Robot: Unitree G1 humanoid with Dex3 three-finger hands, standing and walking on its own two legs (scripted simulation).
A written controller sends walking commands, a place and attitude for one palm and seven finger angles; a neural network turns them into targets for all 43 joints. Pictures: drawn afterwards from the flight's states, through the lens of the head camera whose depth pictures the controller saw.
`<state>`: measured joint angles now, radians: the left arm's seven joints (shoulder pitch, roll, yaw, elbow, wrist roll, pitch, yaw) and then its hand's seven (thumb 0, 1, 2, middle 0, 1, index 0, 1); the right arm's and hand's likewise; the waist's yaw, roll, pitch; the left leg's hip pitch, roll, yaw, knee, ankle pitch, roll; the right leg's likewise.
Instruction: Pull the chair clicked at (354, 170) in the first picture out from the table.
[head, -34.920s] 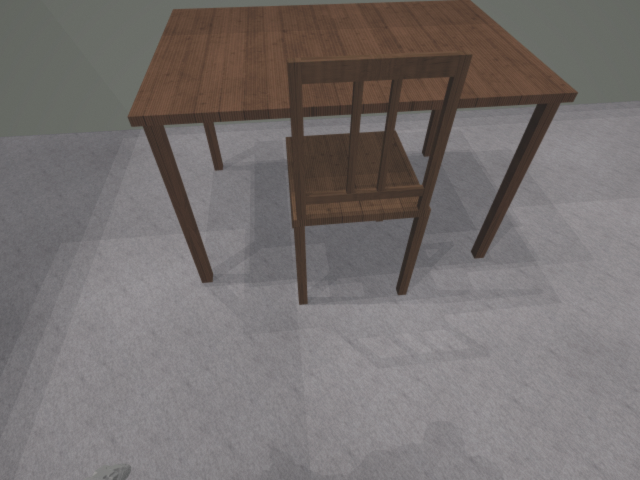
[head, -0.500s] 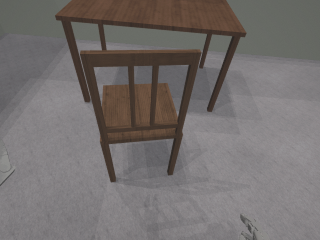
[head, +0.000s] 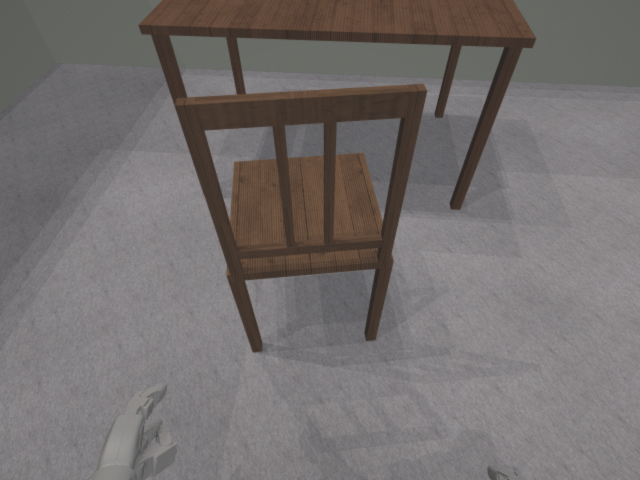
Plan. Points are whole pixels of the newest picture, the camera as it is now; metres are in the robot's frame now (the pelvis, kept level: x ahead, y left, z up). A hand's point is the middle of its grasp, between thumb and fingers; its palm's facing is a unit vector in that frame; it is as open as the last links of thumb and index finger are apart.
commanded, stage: let the arm hang, fingers relaxed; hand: left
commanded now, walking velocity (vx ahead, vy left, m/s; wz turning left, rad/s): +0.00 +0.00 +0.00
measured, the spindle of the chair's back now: (285, 193) +0.63 +0.08 -0.05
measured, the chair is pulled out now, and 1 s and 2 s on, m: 0.55 0.55 0.55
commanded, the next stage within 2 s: look to check the result in 0.92 s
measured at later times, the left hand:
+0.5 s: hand out of the picture +0.03 +0.21 -0.14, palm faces +0.01 -0.96 -0.27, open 7.3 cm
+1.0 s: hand out of the picture +0.00 +0.16 -0.15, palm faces +0.01 -0.99 -0.17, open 7.3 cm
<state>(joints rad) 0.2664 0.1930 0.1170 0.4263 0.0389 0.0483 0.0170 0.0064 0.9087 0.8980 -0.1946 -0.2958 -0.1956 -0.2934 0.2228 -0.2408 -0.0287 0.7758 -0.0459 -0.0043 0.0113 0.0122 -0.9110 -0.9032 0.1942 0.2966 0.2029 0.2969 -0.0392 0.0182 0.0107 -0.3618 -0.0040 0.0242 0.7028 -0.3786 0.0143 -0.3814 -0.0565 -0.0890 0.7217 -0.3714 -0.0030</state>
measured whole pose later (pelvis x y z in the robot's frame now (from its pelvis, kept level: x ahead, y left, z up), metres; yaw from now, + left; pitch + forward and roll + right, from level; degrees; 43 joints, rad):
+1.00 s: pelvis +0.01 +0.00 +0.02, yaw -1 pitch -1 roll +0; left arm 0.33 0.12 -0.01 1.07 0.01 0.00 0.03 0.01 0.92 0.90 -0.20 -0.30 -0.20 -0.29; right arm 0.34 -0.12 0.00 1.09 -0.01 -0.01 -0.03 0.01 -0.91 -0.90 0.19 0.30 0.20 0.30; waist -0.01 0.01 0.04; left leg -0.16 0.01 0.03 0.44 -0.26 0.01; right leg -0.17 -0.02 -0.09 0.43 -0.24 -0.01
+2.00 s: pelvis +0.01 -0.02 +0.02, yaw -1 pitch -1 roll +0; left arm 0.31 0.12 0.00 1.07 0.01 0.00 0.03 0.01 0.92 0.90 -0.20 -0.30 -0.20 -0.29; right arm 0.33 -0.11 0.00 1.11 -0.01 -0.02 -0.03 0.01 -0.91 -0.90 0.19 0.30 0.20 0.30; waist -0.01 0.02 0.06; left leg -0.17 0.03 0.03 0.43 -0.25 -0.01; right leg -0.19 -0.01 -0.09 0.44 -0.24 -0.03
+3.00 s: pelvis +0.00 -0.02 +0.02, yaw -1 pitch -1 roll +0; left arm 0.32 0.12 0.00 1.08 0.01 0.00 0.04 0.01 0.92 0.90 -0.20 -0.30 -0.20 -0.29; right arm 0.35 -0.10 0.00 1.11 -0.01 -0.02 -0.04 0.01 -0.91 -0.90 0.19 0.30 0.20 0.30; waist -0.01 0.02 0.06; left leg -0.17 0.03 0.02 0.44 -0.25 -0.02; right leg -0.18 0.00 -0.10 0.44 -0.24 -0.04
